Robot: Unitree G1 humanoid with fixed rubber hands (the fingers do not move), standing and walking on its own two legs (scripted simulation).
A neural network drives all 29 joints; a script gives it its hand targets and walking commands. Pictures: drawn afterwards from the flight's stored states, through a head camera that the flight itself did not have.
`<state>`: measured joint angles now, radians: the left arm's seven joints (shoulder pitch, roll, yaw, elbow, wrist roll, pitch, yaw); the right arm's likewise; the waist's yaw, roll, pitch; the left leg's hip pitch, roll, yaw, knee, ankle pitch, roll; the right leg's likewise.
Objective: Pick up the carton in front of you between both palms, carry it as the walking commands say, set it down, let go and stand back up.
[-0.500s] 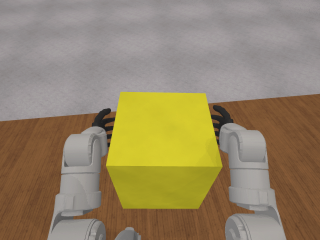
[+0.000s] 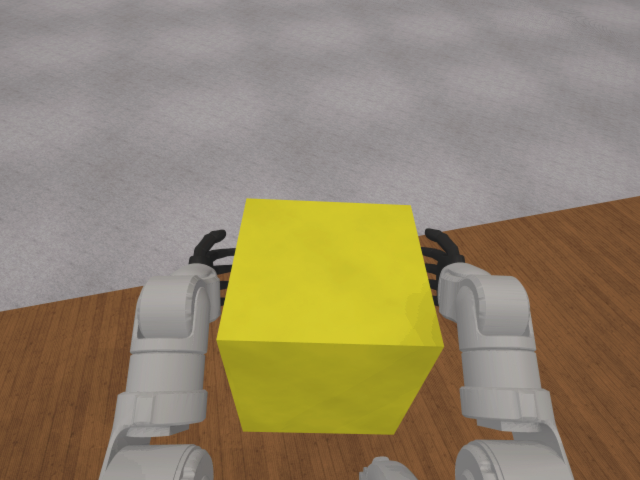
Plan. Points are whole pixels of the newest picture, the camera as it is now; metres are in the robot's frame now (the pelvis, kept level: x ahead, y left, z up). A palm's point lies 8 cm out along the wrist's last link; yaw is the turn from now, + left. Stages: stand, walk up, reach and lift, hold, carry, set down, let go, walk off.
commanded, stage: carry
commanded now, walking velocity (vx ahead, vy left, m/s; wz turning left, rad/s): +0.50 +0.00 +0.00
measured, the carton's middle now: (323, 322) +0.34 -0.01 +0.01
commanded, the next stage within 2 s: none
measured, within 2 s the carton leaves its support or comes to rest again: neither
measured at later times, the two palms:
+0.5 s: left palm (216, 152) +0.64 +0.15 +0.05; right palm (383, 139) +0.68 -0.14 +0.06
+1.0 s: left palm (220, 88) +0.97 +0.19 +0.00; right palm (347, 88) +0.96 -0.11 +0.00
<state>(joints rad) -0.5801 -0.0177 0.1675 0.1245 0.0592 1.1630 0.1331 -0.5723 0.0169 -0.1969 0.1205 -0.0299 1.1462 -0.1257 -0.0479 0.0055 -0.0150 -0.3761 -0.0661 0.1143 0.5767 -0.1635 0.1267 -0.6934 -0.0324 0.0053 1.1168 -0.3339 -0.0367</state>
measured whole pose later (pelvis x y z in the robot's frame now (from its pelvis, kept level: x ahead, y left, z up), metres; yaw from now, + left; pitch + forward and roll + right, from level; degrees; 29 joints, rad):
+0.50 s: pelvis +0.31 -0.03 -0.05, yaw +3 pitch +4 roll +1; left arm -0.61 0.00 0.19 0.15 0.04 1.20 0.14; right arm -0.65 0.01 -0.20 0.18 -0.06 1.20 -0.12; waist 0.05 -0.01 -0.04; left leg -0.58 0.00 -0.02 1.18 -0.41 0.03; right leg -0.41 0.08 -0.10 0.58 -0.13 -0.17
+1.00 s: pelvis +0.61 +0.04 -0.10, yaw +1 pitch +4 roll -1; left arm -0.63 0.01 0.17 0.21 0.04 1.18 0.13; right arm -0.61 0.02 -0.20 0.17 -0.07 1.18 -0.12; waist -0.02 0.00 -0.06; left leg -0.46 -0.06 0.12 0.61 -0.10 0.13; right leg -0.52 0.03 0.00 1.30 -0.45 -0.05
